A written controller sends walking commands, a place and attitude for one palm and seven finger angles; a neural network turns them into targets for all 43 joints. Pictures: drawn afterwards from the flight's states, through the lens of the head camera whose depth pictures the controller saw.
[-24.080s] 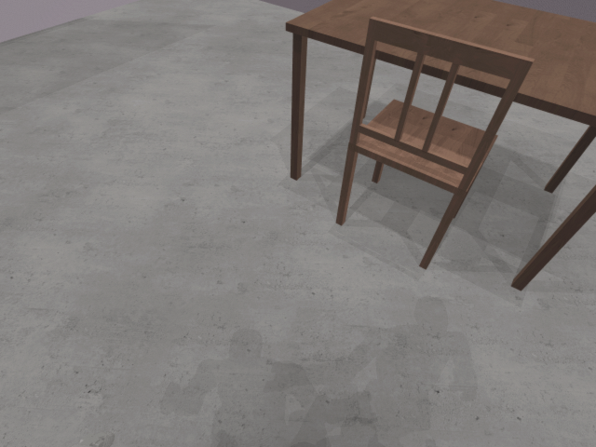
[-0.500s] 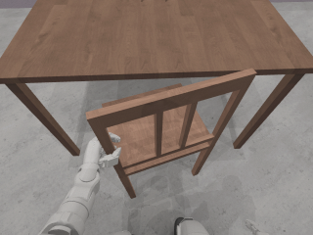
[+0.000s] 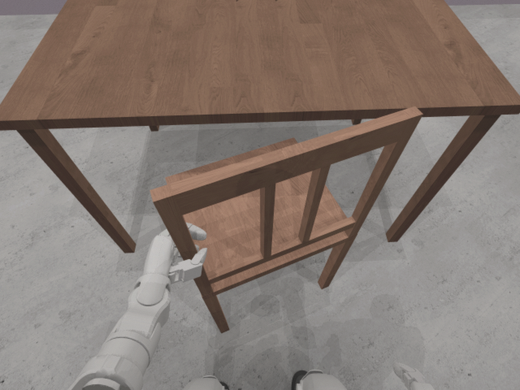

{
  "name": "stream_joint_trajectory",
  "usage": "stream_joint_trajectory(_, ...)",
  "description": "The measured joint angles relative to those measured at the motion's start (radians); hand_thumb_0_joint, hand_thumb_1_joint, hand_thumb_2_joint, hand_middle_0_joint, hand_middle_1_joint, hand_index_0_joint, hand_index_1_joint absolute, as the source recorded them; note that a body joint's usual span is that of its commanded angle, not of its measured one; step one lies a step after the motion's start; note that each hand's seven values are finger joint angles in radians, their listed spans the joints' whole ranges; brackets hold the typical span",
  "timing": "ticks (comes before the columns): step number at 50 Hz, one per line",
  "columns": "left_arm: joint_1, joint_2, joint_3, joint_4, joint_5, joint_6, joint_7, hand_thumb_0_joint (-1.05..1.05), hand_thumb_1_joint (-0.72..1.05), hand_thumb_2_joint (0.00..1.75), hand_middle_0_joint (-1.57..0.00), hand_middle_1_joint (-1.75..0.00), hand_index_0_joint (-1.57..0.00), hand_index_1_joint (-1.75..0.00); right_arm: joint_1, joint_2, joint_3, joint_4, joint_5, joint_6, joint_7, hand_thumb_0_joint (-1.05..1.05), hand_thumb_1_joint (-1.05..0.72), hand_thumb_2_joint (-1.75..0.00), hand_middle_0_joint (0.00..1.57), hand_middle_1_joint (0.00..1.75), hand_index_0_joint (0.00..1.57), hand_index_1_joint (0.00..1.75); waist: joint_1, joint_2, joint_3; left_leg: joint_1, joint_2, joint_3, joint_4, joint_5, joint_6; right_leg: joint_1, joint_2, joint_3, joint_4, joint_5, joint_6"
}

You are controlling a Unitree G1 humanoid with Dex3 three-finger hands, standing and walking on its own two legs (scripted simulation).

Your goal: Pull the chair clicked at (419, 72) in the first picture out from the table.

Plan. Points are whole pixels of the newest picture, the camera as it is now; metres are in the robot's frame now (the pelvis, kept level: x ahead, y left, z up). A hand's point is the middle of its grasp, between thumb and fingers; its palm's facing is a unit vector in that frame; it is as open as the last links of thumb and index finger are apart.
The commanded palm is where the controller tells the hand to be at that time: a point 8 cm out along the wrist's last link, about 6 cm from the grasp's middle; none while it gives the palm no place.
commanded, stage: step backward, pulling the chair out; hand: left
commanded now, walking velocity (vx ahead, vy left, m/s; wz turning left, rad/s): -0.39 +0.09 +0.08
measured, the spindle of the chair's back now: (266, 224) +0.41 +0.00 -0.08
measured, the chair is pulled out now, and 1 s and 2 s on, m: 0.14 0.21 0.41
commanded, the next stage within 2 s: none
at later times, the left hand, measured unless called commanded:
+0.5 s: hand (196, 280) +0.29 +0.12 -0.06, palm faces -0.03 -0.98 -0.22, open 5.7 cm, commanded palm +0.27 +0.17 -0.05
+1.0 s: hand (197, 322) +0.22 +0.11 -0.05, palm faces -0.10 -0.97 -0.21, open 5.8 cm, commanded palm +0.20 +0.16 -0.05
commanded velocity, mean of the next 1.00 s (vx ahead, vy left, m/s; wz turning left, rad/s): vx -0.38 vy -0.04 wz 0.08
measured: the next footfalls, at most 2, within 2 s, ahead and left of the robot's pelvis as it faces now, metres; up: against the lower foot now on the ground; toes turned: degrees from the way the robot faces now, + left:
right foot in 0.34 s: +0.04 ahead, -0.12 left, +0.00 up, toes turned -2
left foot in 0.64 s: -0.04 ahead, +0.15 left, +0.00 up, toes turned +0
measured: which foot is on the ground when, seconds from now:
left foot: down 0.00-0.46, up 0.48-0.62, down 0.64-1.00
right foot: down 0.00-0.20, up 0.22-0.32, down 0.34-1.00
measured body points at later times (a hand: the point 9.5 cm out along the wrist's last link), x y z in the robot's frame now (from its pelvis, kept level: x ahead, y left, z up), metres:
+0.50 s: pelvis -0.04 +0.00 +0.01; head +0.04 -0.02 +0.45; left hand +0.29 +0.17 -0.04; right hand +0.07 -0.24 -0.13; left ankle +0.03 +0.14 -0.72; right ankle +0.00 -0.12 -0.73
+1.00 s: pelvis -0.11 +0.01 +0.01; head -0.03 -0.01 +0.45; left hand +0.22 +0.16 -0.04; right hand +0.02 -0.23 -0.13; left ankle -0.10 +0.15 -0.72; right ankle -0.05 -0.12 -0.73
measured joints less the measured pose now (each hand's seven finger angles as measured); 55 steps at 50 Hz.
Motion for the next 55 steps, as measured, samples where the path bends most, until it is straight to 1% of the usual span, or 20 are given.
stream_joint_trajectory(3,-0.014,-0.007,0.017,0.024,-0.002,-0.007,0.006,0.01,0.61,0.69,-0.22,-1.19,-0.50,-1.45,-0.015,-0.003,-0.003,0.006,0.002,-0.004,0.000,0.01,-0.91,-0.90,0.20,0.30,0.20,0.30,-0.017,0.010,0.005,-0.008,0.000,-0.006,-0.003,0.003,0.003,0.003,0.000,-0.006,-0.022,0.023,-0.003)
stream_joint_trajectory(6,-0.028,-0.017,0.017,0.037,0.000,0.000,0.012,0.01,0.61,0.69,-0.20,-1.19,-0.50,-1.45,-0.016,-0.021,-0.006,0.004,0.006,-0.001,-0.002,0.01,-0.91,-0.90,0.20,0.30,0.20,0.30,-0.033,0.008,0.008,-0.016,-0.015,-0.010,0.012,-0.055,0.012,0.012,-0.013,-0.008,-0.045,0.040,0.006)
stream_joint_trajectory(8,-0.029,-0.021,0.007,0.030,0.008,0.008,0.014,0.01,0.62,0.68,-0.20,-1.20,-0.50,-1.45,-0.010,-0.036,-0.005,-0.001,0.005,0.000,-0.005,0.01,-0.91,-0.90,0.20,0.30,0.20,0.30,-0.039,0.005,0.008,-0.008,-0.020,-0.007,-0.021,0.023,0.020,0.015,-0.020,-0.008,-0.055,0.050,0.015)
stream_joint_trajectory(9,-0.027,-0.019,-0.002,0.022,0.012,0.012,0.014,0.01,0.62,0.68,-0.19,-1.20,-0.50,-1.45,-0.005,-0.041,-0.006,-0.006,0.004,0.002,-0.007,0.01,-0.91,-0.90,0.20,0.30,0.20,0.30,-0.039,0.003,0.007,-0.006,-0.021,-0.003,-0.030,0.065,0.025,0.013,-0.021,-0.005,-0.053,0.051,0.018)
stream_joint_trajectory(14,-0.010,-0.008,-0.028,0.005,0.009,0.011,0.007,0.00,0.62,0.68,-0.18,-1.20,-0.50,-1.45,0.015,-0.026,-0.009,-0.031,-0.002,0.009,-0.008,0.01,-0.91,-0.90,0.20,0.30,0.20,0.30,-0.025,0.002,0.002,-0.007,-0.007,0.010,-0.039,0.048,0.036,0.001,-0.004,-0.002,0.070,-0.117,-0.011)
stream_joint_trajectory(16,-0.010,-0.004,-0.028,0.006,0.013,0.006,0.000,0.00,0.62,0.68,-0.18,-1.20,-0.50,-1.45,0.021,-0.009,-0.004,-0.023,-0.007,-0.001,0.000,0.01,-0.91,-0.90,0.20,0.30,0.20,0.30,-0.013,0.002,0.000,-0.013,0.001,0.006,-0.036,0.050,0.030,0.053,0.004,-0.011,0.037,-0.076,-0.020)
stream_joint_trajectory(19,-0.019,0.009,-0.014,0.009,0.015,-0.009,-0.009,0.00,0.61,0.70,-0.19,-1.20,-0.50,-1.45,0.000,0.013,0.007,-0.004,-0.016,-0.014,0.012,0.01,-0.91,-0.90,0.20,0.30,0.20,0.30,0.009,0.010,0.013,-0.024,0.028,0.011,-0.027,0.051,0.013,0.089,0.024,-0.013,-0.028,-0.067,-0.006)
stream_joint_trajectory(24,-0.020,0.013,0.030,0.012,0.000,-0.017,-0.007,0.00,0.60,0.70,-0.20,-1.18,-0.50,-1.45,-0.033,0.021,0.008,-0.007,-0.007,-0.017,0.014,0.01,-0.91,-0.90,0.20,0.30,0.20,0.30,-0.011,0.036,0.045,-0.025,0.048,-0.003,-0.038,0.062,-0.003,0.091,0.049,-0.022,-0.057,-0.020,-0.021)
stream_joint_trajectory(27,-0.008,-0.003,0.038,0.002,0.000,-0.008,-0.001,0.00,0.61,0.70,-0.20,-1.17,-0.50,-1.45,-0.038,-0.007,0.002,-0.007,-0.003,-0.013,0.006,0.01,-0.91,-0.90,0.20,0.30,0.20,0.30,-0.025,0.030,0.034,-0.046,-0.004,-0.042,0.103,-0.109,0.004,0.073,0.030,-0.014,-0.059,-0.012,-0.021)
stream_joint_trajectory(29,-0.003,-0.015,0.031,-0.014,0.005,0.009,0.002,0.01,0.61,0.70,-0.18,-1.17,-0.50,-1.45,-0.038,-0.031,-0.002,-0.003,0.000,-0.013,0.000,0.01,-0.91,-0.90,0.20,0.30,0.20,0.30,-0.030,0.019,0.024,-0.028,-0.036,-0.058,0.134,-0.160,0.006,0.062,0.009,-0.008,-0.065,-0.001,-0.015)
stream_joint_trajectory(33,-0.009,-0.029,-0.015,-0.059,0.015,0.053,0.003,0.00,0.62,0.70,-0.16,-1.19,-0.49,-1.45,-0.024,-0.075,-0.011,-0.011,0.002,-0.011,-0.013,0.01,-0.91,-0.90,0.20,0.30,0.20,0.30,-0.047,0.019,0.008,0.072,-0.024,-0.066,-0.046,-0.031,0.016,0.031,-0.018,-0.033,-0.045,0.000,0.012)
stream_joint_trajectory(37,-0.014,-0.003,-0.050,-0.103,0.022,0.077,-0.007,0.01,0.63,0.71,-0.14,-1.20,-0.47,-1.44,-0.032,-0.047,-0.018,-0.032,-0.012,0.009,-0.001,0.01,-0.91,-0.90,0.20,0.30,0.20,0.30,-0.017,-0.028,0.033,0.076,-0.040,-0.038,-0.062,-0.025,0.018,0.007,-0.031,-0.014,0.030,-0.021,0.003)
stream_joint_trajectory(39,-0.001,-0.003,-0.050,-0.107,0.020,0.075,-0.013,0.01,0.64,0.72,-0.14,-1.19,-0.46,-1.43,-0.026,-0.027,-0.016,-0.041,-0.019,0.004,0.014,0.01,-0.91,-0.90,0.20,0.30,0.20,0.30,-0.011,-0.014,0.029,0.070,-0.024,-0.039,-0.061,-0.020,0.014,0.027,-0.014,-0.019,0.057,-0.080,-0.012)
stream_joint_trajectory(40,0.006,-0.005,-0.048,-0.106,0.019,0.071,-0.015,0.01,0.64,0.72,-0.14,-1.19,-0.46,-1.43,-0.022,-0.017,-0.013,-0.043,-0.019,-0.001,0.021,0.01,-0.91,-0.90,0.20,0.30,0.20,0.30,-0.007,-0.007,0.027,0.066,-0.017,-0.041,-0.056,-0.020,0.010,0.053,-0.008,-0.023,0.035,-0.045,-0.020)
stream_joint_trajectory(42,0.011,-0.005,-0.040,-0.098,0.020,0.053,-0.017,0.01,0.63,0.72,-0.14,-1.19,-0.46,-1.43,-0.025,0.002,-0.001,-0.039,-0.018,-0.007,0.031,0.01,-0.91,-0.90,0.20,0.30,0.20,0.30,0.004,0.006,0.028,0.056,0.000,-0.041,-0.040,-0.025,-0.001,0.092,0.008,-0.026,-0.040,-0.045,-0.011)
stream_joint_trajectory(45,-0.003,-0.004,-0.024,-0.075,0.015,0.033,-0.017,0.01,0.63,0.73,-0.15,-1.18,-0.46,-1.42,-0.047,0.019,0.014,-0.034,-0.010,-0.008,0.027,0.01,-0.91,-0.90,0.20,0.30,0.20,0.30,-0.007,0.029,0.051,0.039,0.020,-0.042,-0.022,0.022,-0.011,0.098,0.024,-0.038,-0.065,-0.029,-0.015)
stream_joint_trajectory(48,-0.019,-0.018,-0.019,-0.057,0.017,0.032,-0.016,0.01,0.63,0.74,-0.15,-1.17,-0.45,-1.41,-0.052,0.010,0.018,-0.033,-0.002,-0.007,0.015,0.01,-0.91,-0.90,0.20,0.30,0.20,0.30,-0.026,0.037,0.050,0.003,-0.001,-0.059,0.072,-0.095,-0.002,0.079,0.012,-0.052,-0.060,-0.014,-0.018)
stream_joint_trajectory(50,-0.022,-0.027,-0.025,-0.060,0.020,0.044,-0.013,0.02,0.64,0.74,-0.14,-1.17,-0.45,-1.41,-0.051,-0.006,0.020,-0.029,0.000,-0.006,0.007,0.01,-0.91,-0.90,0.20,0.30,0.20,0.30,-0.034,0.034,0.042,0.014,-0.015,-0.063,0.068,-0.121,0.003,0.063,-0.003,-0.053,-0.051,-0.008,-0.011)
stream_joint_trajectory(52,-0.023,-0.031,-0.041,-0.074,0.024,0.058,-0.012,0.02,0.64,0.75,-0.13,-1.18,-0.44,-1.41,-0.045,-0.023,0.019,-0.029,-0.001,-0.007,-0.001,0.01,-0.91,-0.90,0.20,0.30,0.20,0.30,-0.043,0.033,0.033,0.045,-0.009,-0.059,-0.017,-0.004,0.007,0.042,-0.012,-0.060,-0.031,-0.008,-0.001)
stream_joint_trajectory(55,-0.018,-0.016,-0.062,-0.095,0.024,0.067,-0.013,0.02,0.65,0.75,-0.12,-1.18,-0.43,-1.39,-0.038,-0.015,0.009,-0.037,-0.012,0.007,0.000,0.01,-0.91,-0.90,0.20,0.30,0.20,0.30,-0.025,-0.006,0.038,0.049,-0.026,-0.031,-0.037,0.004,0.011,0.011,-0.025,-0.032,0.039,-0.073,0.000)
